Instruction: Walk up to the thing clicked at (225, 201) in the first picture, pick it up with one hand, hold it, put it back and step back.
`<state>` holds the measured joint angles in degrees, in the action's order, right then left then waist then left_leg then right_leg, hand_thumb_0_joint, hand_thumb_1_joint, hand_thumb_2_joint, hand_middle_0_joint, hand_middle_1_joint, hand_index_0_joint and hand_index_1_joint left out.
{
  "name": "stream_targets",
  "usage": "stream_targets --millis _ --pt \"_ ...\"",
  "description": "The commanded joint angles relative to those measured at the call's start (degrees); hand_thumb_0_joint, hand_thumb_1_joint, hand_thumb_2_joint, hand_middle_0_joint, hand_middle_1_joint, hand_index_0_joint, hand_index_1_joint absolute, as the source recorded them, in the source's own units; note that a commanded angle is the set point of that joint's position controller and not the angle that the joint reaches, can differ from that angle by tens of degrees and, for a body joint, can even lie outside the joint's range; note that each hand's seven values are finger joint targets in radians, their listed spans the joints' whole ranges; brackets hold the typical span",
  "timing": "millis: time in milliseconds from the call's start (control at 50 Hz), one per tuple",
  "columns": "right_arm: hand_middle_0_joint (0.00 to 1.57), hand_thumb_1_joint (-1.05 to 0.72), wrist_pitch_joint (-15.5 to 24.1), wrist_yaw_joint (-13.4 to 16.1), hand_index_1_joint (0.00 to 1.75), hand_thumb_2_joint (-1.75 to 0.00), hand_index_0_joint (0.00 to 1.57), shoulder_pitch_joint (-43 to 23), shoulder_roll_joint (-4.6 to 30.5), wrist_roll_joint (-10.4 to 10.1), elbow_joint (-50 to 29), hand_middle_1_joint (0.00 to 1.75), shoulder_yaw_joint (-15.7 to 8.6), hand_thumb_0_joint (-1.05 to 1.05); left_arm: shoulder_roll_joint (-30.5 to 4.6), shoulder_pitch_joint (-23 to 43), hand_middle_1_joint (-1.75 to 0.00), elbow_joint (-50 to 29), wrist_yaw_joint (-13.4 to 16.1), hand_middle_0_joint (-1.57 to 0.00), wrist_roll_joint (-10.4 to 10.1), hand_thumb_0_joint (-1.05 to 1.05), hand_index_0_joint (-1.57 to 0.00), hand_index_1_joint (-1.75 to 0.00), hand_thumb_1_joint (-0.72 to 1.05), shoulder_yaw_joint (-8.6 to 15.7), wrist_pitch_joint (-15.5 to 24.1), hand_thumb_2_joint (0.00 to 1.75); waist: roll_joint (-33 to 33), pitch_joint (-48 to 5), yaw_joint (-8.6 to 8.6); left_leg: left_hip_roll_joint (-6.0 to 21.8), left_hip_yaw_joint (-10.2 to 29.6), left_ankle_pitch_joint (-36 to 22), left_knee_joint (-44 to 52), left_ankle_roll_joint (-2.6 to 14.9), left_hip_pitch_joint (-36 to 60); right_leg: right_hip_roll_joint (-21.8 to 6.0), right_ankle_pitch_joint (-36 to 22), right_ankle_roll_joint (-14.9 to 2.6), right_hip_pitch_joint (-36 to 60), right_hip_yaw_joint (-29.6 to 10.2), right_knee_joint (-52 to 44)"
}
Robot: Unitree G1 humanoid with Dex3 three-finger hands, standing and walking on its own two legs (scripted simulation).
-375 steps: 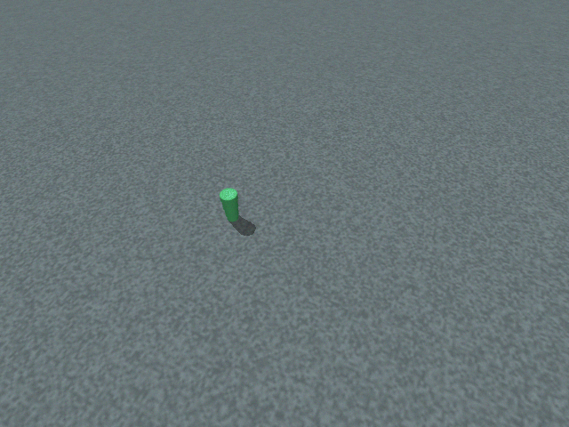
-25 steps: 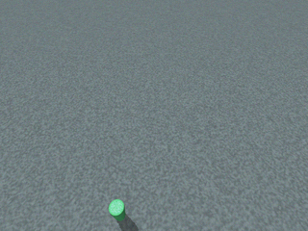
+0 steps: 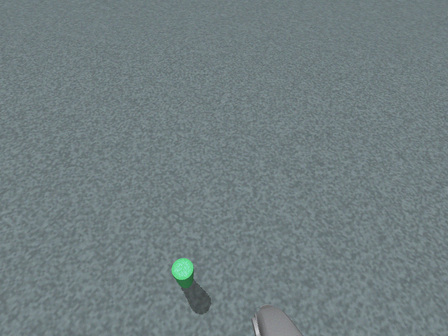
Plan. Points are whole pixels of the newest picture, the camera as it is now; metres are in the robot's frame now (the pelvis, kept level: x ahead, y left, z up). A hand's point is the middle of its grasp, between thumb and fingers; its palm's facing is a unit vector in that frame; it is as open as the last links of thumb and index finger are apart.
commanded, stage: walk up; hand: left
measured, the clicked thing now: (184, 275) +0.45 +0.15 -0.67
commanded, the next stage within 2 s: none
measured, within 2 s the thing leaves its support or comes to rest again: neither
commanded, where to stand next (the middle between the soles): +0.10 -0.03 m, yaw -4 degrees
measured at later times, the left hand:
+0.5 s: hand out of the picture +0.10 +0.23 -0.13, palm faces -0.12 -0.92 -0.37, open 7.4 cm
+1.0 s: hand out of the picture +0.13 +0.21 -0.12, palm faces -0.14 -0.94 -0.33, open 7.4 cm
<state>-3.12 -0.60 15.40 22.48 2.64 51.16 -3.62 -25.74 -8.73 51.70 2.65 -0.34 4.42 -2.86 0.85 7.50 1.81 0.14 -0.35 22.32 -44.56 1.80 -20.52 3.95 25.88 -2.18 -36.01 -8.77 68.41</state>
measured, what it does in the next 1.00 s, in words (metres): steps on the spot: right foot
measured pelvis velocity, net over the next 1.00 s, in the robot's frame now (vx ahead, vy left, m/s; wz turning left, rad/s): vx -0.01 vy -0.02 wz -0.13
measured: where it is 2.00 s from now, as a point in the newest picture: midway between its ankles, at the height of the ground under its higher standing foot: outside the picture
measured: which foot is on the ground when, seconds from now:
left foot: down 0.00-1.00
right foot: up 0.00-0.22, down 0.24-1.00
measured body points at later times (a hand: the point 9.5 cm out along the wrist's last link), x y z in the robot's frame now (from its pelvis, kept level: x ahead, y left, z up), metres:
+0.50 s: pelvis -0.02 -0.02 +0.01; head -0.02 -0.02 +0.46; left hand +0.10 +0.28 -0.11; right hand +0.03 -0.33 -0.11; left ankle +0.02 +0.10 -0.71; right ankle -0.04 -0.14 -0.71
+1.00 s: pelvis -0.01 -0.02 +0.03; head +0.00 -0.02 +0.47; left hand +0.14 +0.26 -0.10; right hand +0.03 -0.35 -0.10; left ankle +0.02 +0.10 -0.71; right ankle -0.04 -0.14 -0.71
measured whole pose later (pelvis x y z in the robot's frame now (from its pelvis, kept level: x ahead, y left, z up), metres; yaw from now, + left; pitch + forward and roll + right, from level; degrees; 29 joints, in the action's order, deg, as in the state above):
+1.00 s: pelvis -0.01 -0.02 +0.03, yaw -8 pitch -3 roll +0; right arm 1.8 -0.2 7.8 21.3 0.8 61.7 -0.7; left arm -20.2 -5.1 60.7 -0.7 -0.1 0.3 0.2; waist 1.0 2.9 0.5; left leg 1.5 -2.1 14.4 -27.7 -0.6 -10.5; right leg 1.2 17.3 -0.5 -8.5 -3.4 28.6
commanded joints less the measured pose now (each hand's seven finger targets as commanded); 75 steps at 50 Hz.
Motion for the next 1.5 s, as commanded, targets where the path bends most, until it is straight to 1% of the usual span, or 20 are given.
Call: stream_targets --millis 0,100,200,240,280,340,380,420,500,620,920,1040,1100,1160,1220,1260,1300,1360,1420,1480 --pt "0.20 -0.90 3.88 1.81 0.30 -0.90 0.20 -2.86 15.00 -1.02 -5.13 0.30 -4.26 0.00 -9.03 -3.60 -0.30 -3.37 -0.21 -0.20 -0.05 0.00 -0.20 -0.30 0.90 2.10 1.77 0.90 -8.49 -8.21 -1.91 12.84 16.54 -18.90 16.41 4.38 14.98 -0.59 -2.16 1.75 -3.07 -1.41 -0.54" --pt "0.20 -0.90 5.25 2.12 0.30 -0.90 0.20 2.62 15.29 -0.73 -4.33 0.30 -4.24 0.00 -9.37 0.42 -0.30 -5.17 -1.59 -0.20 1.20 0.00 -0.20 -0.30 0.90 1.15 3.02 0.90 -9.36 -10.99 2.07 15.54 15.34 -16.30 16.37 8.96 21.23 -3.27 2.45 2.76 2.72 1.98 -17.21" --pt "0.20 -0.90 4.66 1.17 0.30 -0.90 0.20 -3.79 15.17 -1.00 -5.48 0.30 -2.74 0.00 -6.97 -6.79 -0.30 -0.56 -1.81 -0.20 1.67 0.00 -0.20 -0.30 0.90 0.56 4.62 0.90 -10.61 -8.67 -2.80 13.46 7.87 -19.97 10.66 7.90 6.40 -2.38 -5.68 0.01 23.94 9.23 -43.17" --pt "0.20 -0.90 4.91 1.10 0.30 -0.90 0.20 -3.23 10.39 -2.05 -5.93 0.30 -1.04 0.00 -11.20 -8.37 -0.30 0.29 -1.42 -0.20 2.06 0.00 -0.20 -0.30 0.90 1.69 5.69 0.90 -0.79 -10.81 -3.12 7.84 3.34 -18.33 0.78 1.93 -2.29 -9.66 -18.65 -3.43 33.65 -6.79 -44.41" --pt "0.20 -0.90 5.07 1.45 0.30 -0.90 0.20 -5.24 11.46 -2.10 -5.33 0.30 -1.44 0.00 -15.61 -2.37 -0.30 -1.51 -1.86 -0.20 1.78 0.00 -0.20 -0.30 0.90 1.94 5.57 0.90 5.49 -7.51 -1.68 2.27 0.08 8.83 -0.88 -0.19 -0.65 -21.14 -15.41 -12.62 22.15 -18.87 -43.09" --pt "0.20 -0.90 6.77 1.23 0.30 -0.90 0.20 -0.90 14.20 -2.01 -1.39 0.30 -2.50 0.00 -8.93 4.12 -0.30 -3.42 -2.55 -0.20 1.05 0.00 -0.20 -0.30 0.90 0.03 4.92 0.90 -0.86 -5.65 2.36 6.35 6.26 -4.50 16.06 2.26 11.53 -10.37 -13.33 -3.56 12.08 -1.43 -35.97" --pt "0.20 -0.90 7.13 1.20 0.30 -0.90 0.20 -2.65 16.04 -1.83 -1.36 0.30 -2.43 0.00 -7.10 0.09 -0.30 -1.55 -2.45 -0.20 0.69 0.00 -0.20 -0.30 0.90 -0.16 4.99 0.90 -4.63 -6.92 -0.78 17.05 20.94 -5.12 22.76 9.49 10.32 -3.59 -7.86 -0.30 12.88 4.96 -26.49" --pt "0.20 -0.90 6.88 0.84 0.30 -0.90 0.20 -7.54 16.29 -1.55 -2.43 0.30 -1.95 0.00 -8.12 -4.27 -0.30 0.44 -2.67 -0.20 1.09 0.00 -0.20 -0.30 0.90 0.19 5.17 0.90 -3.00 -5.00 -3.66 17.15 18.15 4.62 22.62 9.63 1.92 -4.37 1.30 -1.22 19.53 5.65 -31.36" --pt "0.20 -0.90 6.31 0.64 0.30 -0.90 0.20 -8.48 10.94 -1.74 -1.28 0.30 -0.36 0.00 -11.70 -1.13 -0.30 0.87 -3.00 -0.20 1.47 0.00 -0.20 -0.30 0.90 1.06 6.24 0.90 3.81 -2.27 -1.96 1.86 0.20 1.10 7.80 -0.14 -3.66 -14.73 -3.26 -7.05 22.18 -13.90 -47.12" --pt "0.20 -0.90 7.55 0.74 0.30 -0.90 0.20 -5.99 11.49 -2.03 2.27 0.30 -0.30 0.00 -7.88 3.84 -0.30 0.45 -2.87 -0.20 0.70 0.00 -0.20 -0.30 0.90 -0.70 5.86 0.90 3.03 -8.56 -0.98 6.51 5.42 -18.55 17.84 1.81 11.90 -8.98 -23.94 -1.42 20.39 -0.60 -41.17" --pt "0.20 -0.90 6.30 1.04 0.30 -0.90 0.20 -9.53 10.62 -2.11 6.70 0.30 0.40 0.00 -7.94 6.78 -0.30 4.81 -2.31 -0.20 0.36 0.00 -0.20 -0.30 0.90 -1.20 4.83 0.90 -0.34 -9.39 -1.43 6.29 2.52 -20.67 20.07 0.96 13.66 -9.68 -24.05 -1.36 25.93 -0.35 -44.93" --pt "0.20 -0.90 6.22 1.04 0.30 -0.90 0.20 -12.04 11.59 -2.06 7.73 0.30 0.26 0.00 -6.87 6.99 -0.30 6.86 -2.64 -0.20 0.38 0.00 -0.20 -0.30 0.90 -1.58 4.39 0.90 -3.06 -6.97 -1.94 7.91 5.13 -13.49 24.49 1.81 12.77 -7.42 -16.84 -0.81 25.29 1.26 -46.14" --pt "0.20 -0.90 7.04 0.74 0.30 -0.90 0.20 -0.48 18.22 -1.46 8.82 0.30 -3.02 0.00 -7.37 8.87 -0.30 4.30 -4.49 -0.20 1.92 0.00 -0.20 -0.30 0.90 -0.17 3.72 0.90 -9.41 -4.86 2.28 16.42 19.49 20.48 33.71 8.93 23.42 -3.30 4.44 -1.20 6.18 7.55 -29.63" --pt "0.20 -0.90 7.90 0.82 0.30 -0.90 0.20 -1.20 18.73 -0.93 6.20 0.30 -4.03 0.00 -8.43 8.29 -0.30 2.80 -4.85 -0.20 2.35 0.00 -0.20 -0.30 0.90 0.70 4.22 0.90 -6.55 -0.30 1.81 22.31 24.35 9.13 35.19 13.60 20.75 -8.66 4.19 -0.19 1.54 5.09 -22.67" --pt "0.20 -0.90 7.69 0.57 0.30 -0.90 0.20 -6.73 16.08 -1.05 3.79 0.30 -2.91 0.00 -6.63 2.89 -0.30 3.56 -5.14 -0.20 1.73 0.00 -0.20 -0.30 0.90 0.81 5.44 0.90 -7.66 -3.21 -2.32 16.86 12.02 -11.42 27.65 10.08 13.55 -8.70 -0.36 -0.54 15.06 7.31 -33.29" --pt "0.20 -0.90 5.76 0.51 0.30 -0.90 0.20 -13.61 8.65 -2.22 2.44 0.30 -0.26 0.00 -4.06 -2.77 -0.30 7.28 -3.56 -0.20 0.89 0.00 -0.20 -0.30 0.90 -0.10 6.20 0.90 -5.44 -5.97 -5.86 7.96 0.10 -28.38 14.00 2.13 6.60 -6.28 -22.35 1.62 29.48 8.69 -48.87" --pt "0.20 -0.90 3.03 0.68 0.30 -0.90 0.20 -13.79 7.96 -2.55 -0.57 0.30 -0.51 0.00 -15.08 -5.74 -0.30 6.54 -0.49 -0.20 0.17 0.00 -0.20 -0.30 0.90 2.81 5.81 0.90 6.86 -6.07 -7.01 -3.51 1.89 -1.64 -1.30 -2.84 -5.19 -20.28 -54.49 -2.39 32.55 -8.32 -48.75" --pt "0.20 -0.90 -0.94 0.86 0.30 -0.90 0.20 -2.73 10.35 -2.06 1.33 0.30 -2.51 0.00 -15.43 2.37 -0.30 2.04 1.14 -0.20 0.82 0.00 -0.20 -0.30 0.90 2.92 4.94 0.90 3.44 -7.23 -0.97 -1.68 10.77 13.54 -19.14 -1.69 -1.27 -27.66 -49.80 -11.64 24.16 -10.16 -46.58" --pt "0.20 -0.90 -1.90 0.11 0.30 -0.90 0.20 0.77 11.98 -1.35 1.04 0.30 -3.35 0.00 -12.67 2.66 -0.30 0.41 1.95 -0.20 0.09 0.00 -0.20 -0.30 0.90 2.77 4.37 0.90 3.34 -11.70 0.17 -2.17 12.86 6.59 -24.51 -2.17 -3.68 -20.96 -44.09 -6.13 27.34 -0.36 -42.97" --pt "0.20 -0.90 -2.86 -0.70 0.30 -0.90 0.20 -1.59 13.06 0.16 -2.93 0.30 -4.07 0.00 -13.73 -2.20 -0.30 -0.43 3.01 -0.20 0.75 0.00 -0.20 -0.30 0.90 3.85 4.70 0.90 3.78 -14.29 -2.16 -0.56 13.04 4.05 -28.62 -2.74 -9.45 -23.74 -41.58 -8.65 33.06 -2.67 -40.44"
